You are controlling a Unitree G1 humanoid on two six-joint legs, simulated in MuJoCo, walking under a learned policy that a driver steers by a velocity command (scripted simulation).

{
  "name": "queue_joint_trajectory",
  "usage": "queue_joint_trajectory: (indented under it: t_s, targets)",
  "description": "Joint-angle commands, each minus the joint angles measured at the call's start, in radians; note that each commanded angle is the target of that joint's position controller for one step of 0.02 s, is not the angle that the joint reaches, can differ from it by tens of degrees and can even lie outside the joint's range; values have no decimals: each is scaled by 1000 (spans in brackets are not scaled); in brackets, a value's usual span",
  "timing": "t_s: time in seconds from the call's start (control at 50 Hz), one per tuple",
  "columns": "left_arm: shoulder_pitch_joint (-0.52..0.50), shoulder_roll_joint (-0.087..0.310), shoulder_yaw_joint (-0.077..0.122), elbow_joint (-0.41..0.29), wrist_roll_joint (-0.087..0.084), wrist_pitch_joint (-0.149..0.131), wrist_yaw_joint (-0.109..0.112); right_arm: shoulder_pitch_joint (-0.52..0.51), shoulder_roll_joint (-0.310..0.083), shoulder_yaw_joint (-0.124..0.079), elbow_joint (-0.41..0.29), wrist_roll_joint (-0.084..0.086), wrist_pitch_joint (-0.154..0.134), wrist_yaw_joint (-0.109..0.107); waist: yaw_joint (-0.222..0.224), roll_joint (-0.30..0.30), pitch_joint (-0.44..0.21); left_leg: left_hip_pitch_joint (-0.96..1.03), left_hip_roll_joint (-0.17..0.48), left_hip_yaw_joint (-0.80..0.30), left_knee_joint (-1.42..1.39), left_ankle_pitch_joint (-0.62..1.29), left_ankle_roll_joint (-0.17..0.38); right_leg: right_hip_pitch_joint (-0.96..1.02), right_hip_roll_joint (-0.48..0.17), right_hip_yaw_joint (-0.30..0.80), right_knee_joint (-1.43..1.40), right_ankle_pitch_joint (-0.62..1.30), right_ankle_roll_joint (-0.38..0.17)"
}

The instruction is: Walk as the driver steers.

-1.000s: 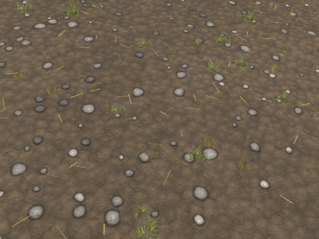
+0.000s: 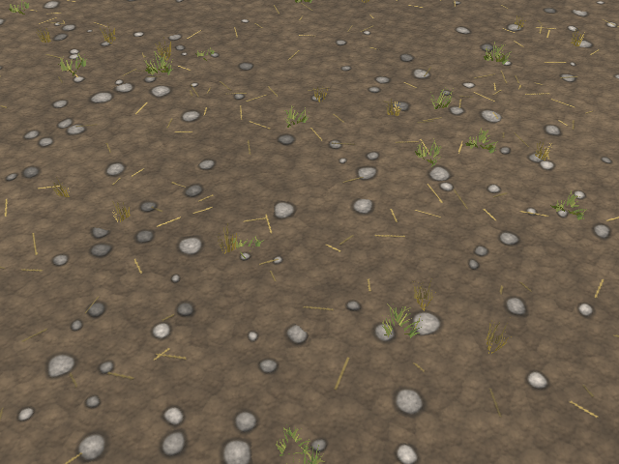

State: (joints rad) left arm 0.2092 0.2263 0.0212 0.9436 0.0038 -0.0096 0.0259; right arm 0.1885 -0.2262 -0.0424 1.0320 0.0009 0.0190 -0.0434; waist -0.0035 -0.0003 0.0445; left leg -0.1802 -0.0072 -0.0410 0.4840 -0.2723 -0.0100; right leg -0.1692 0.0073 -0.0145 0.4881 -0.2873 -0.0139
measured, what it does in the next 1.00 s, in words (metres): walks ahead: left foot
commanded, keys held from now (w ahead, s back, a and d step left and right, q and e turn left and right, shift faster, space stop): shift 0.26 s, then w+shift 0.42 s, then w+e+shift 0.32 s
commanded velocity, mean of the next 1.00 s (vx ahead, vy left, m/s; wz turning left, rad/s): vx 0.51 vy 0.00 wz -0.15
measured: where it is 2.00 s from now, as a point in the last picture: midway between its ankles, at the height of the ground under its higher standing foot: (422, 250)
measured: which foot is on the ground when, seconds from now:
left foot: down 0.00-0.32, up 0.34-0.56, down 0.58-1.00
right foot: down 0.00-0.56, up 0.58-1.00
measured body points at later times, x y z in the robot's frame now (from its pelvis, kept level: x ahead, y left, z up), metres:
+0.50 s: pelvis +0.04 +0.02 +0.01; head +0.04 +0.04 +0.46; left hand +0.04 +0.29 -0.14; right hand +0.11 -0.24 -0.12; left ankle +0.04 +0.16 -0.70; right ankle -0.02 -0.11 -0.74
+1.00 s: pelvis +0.32 +0.05 -0.03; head +0.35 +0.05 +0.42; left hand +0.57 +0.23 -0.13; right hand +0.18 -0.16 -0.17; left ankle +0.07 +0.16 -0.73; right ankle +0.49 -0.03 -0.71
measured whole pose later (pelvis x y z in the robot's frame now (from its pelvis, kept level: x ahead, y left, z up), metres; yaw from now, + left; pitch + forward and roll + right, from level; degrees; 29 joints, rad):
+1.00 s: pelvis +0.32 +0.05 -0.03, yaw -10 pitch +2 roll +0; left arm -0.01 0.23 0.02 0.80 0.02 -0.03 -0.07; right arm 0.50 -0.18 -0.02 1.06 -0.04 -0.12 -0.03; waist -0.04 -0.01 0.03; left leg 0.31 -0.01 0.25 0.13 -0.44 -0.02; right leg -0.68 0.03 -0.18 0.70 -0.07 -0.18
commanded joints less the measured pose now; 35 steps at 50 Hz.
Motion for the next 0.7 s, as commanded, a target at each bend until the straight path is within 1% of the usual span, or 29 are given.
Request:
queue_joint_trajectory:
  t_s: [0.02, 0.26, 0.28, 0.3, 0.32, 0.34, 0.36, 0.38, 0.4, 0.42, 0.44, 0.46, 0.48, 0.5, 0.52, 0.54, 0.56, 0.58, 0.6, 0.62, 0.64, 0.66, 0.68, 0.7]
  targets:
    - [11, 104, 19, -23, -1, -9, 5, 11, -105, -17, -11, 0, -9, -3, 0, -4, -17, 15, 30, -28, -66, 184, 23, -33, -47, 50, -96, 161, -19]
    - [43, 93, 12, 38, -3, -6, 8, 33, -91, -7, 49, 1, -13, -5, 0, -1, -7, 6, 28, -16, -78, 172, 18, -32, -40, 49, -108, 157, -23]
    - [77, 107, 19, 56, -10, -2, 11, 69, -85, -7, 66, 8, -12, -6, 2, -20, -55, 8, -12, 31, -38, -67, 29, -10, -24, 42, -113, -106, -42]
    - [96, 139, 30, 59, -23, 0, 13, 70, -96, -12, 61, 18, -15, -4, 11, -49, -14, -75, -32, 48, 9, -323, 45, -38, -52, 100, -144, -419, -78]
    - [138, 168, 39, 59, -32, -7, 12, 17, -107, -15, 29, 21, -29, 2, 39, -85, 57, -214, -21, 39, 78, -429, 59, -46, -135, 229, -218, -636, -130]
    - [173, 212, 53, 62, -39, -25, 10, -54, -61, -2, -18, 32, -55, 12, 56, -187, 107, -307, -16, 80, 210, -297, 56, -30, -279, 437, -345, -726, -202]
    - [153, 229, 63, 54, -39, -44, 9, -109, -52, 2, -49, 37, -77, 23, 57, -212, 155, -367, 41, 46, 339, -173, 60, -53, -386, 575, -428, -644, -257]
    - [139, 198, 57, 39, -22, -62, 7, -128, -81, -8, -63, 36, -93, 32, 53, -161, 149, -452, 81, 1, 458, -185, 69, -10, -416, 601, -440, -530, -264]
    - [96, 165, 49, 16, -16, -77, 1, -102, -81, -12, -62, 37, -106, 40, 23, -118, 114, -501, 112, -19, 512, -163, 81, 40, -397, 553, -413, -435, -238]
    - [67, 152, 46, -5, -27, -83, -5, -74, -79, -13, -60, 37, -117, 45, 6, -97, 76, -498, 128, -16, 468, -136, 85, 64, -364, 474, -397, -364, -204]
    - [61, 158, 48, -15, -40, -83, -7, -63, -78, -14, -58, 37, -126, 47, 5, -102, 46, -438, 125, 12, 364, -112, 80, 60, -318, 377, -395, -304, -171]
    - [62, 175, 53, -16, -45, -81, -6, -59, -66, -13, -55, 34, -133, 47, 2, -123, 22, -323, 103, 49, 263, -87, 70, 12, -264, 291, -387, -253, -147]
    - [61, 190, 56, -19, -45, -77, -8, -46, -54, -12, -48, 31, -137, 48, -6, -138, 16, -212, 69, 95, 187, -75, 55, -52, -221, 225, -374, -232, -143]
    - [98, 200, 67, 23, 38, -59, -22, -11, -57, -16, -58, -51, -100, 82, -20, -137, -9, -107, -3, 175, 112, -129, 48, -89, -173, 169, -344, -295, -168]
    - [74, 196, 73, 17, 42, -49, -26, 53, -40, -20, -43, -47, -83, 88, -55, -120, 14, 13, -26, 232, 44, -21, 36, -179, -162, 136, -286, -333, -175]
    - [50, 195, 77, 9, 30, -45, -28, 133, -41, -24, -21, -36, -74, 82, -89, -75, 17, 145, -49, 263, 11, 16, 30, -283, -151, 121, -216, -375, -175]
    - [23, 170, 71, -4, 32, -48, -29, 257, -63, -33, 16, -34, -80, 71, -144, 3, -4, 314, -36, 216, -9, -42, 36, -406, -111, 85, -39, -330, -164]
    - [-67, 78, 46, -47, 40, -59, -34, 438, -144, -51, 51, -55, -98, 56, -239, 241, -45, 422, 188, -103, -153, -298, 65, -553, -12, -25, 397, -227, -127]
    - [-133, -15, 24, -123, 32, -73, -38, 451, -202, -43, 43, -67, -108, 51, -201, 339, -30, 373, 378, -606, -362, -647, 134, -774, 87, 88, 663, -226, -126]
    - [-106, 15, 25, -139, 23, -79, -50, 325, -219, -48, 21, -60, -102, 46, -105, 224, 19, 305, 451, -713, -398, -743, 207, -859, -6, 168, 776, -94, -144]
    - [-113, 72, 35, -132, 25, -83, -62, 222, -174, -39, -20, -45, -109, 50, -62, 91, 42, 255, 418, -596, -361, -628, 197, -859, -69, 151, 784, 31, -134]
    - [-72, 91, 40, -110, 36, -83, -72, 178, -148, -32, -35, -32, -119, 56, -25, 46, 17, 204, 348, -449, -353, -491, 177, -772, -107, 124, 735, 90, -106]
    - [-37, 97, 43, -93, 50, -76, -81, 161, -127, -24, -45, -27, -128, 55, 0, 59, -10, 166, 300, -363, -378, -419, 163, -696, -123, 92, 703, 105, -78]
    - [-37, 94, 43, -88, 51, -62, -92, 177, -110, -18, -39, -32, -138, 48, 0, 79, 2, 143, 273, -279, -406, -358, 158, -681, -115, 78, 716, 131, -56]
